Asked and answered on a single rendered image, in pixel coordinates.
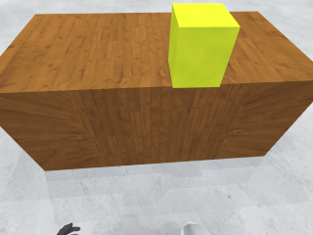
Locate left robot hand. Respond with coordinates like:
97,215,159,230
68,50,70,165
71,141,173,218
57,223,81,235

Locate right robot thigh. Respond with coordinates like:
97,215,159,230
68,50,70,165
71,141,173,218
179,223,211,235

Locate pedestal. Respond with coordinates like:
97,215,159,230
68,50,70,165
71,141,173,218
0,11,313,171

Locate carton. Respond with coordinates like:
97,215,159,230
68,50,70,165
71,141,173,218
168,3,240,88

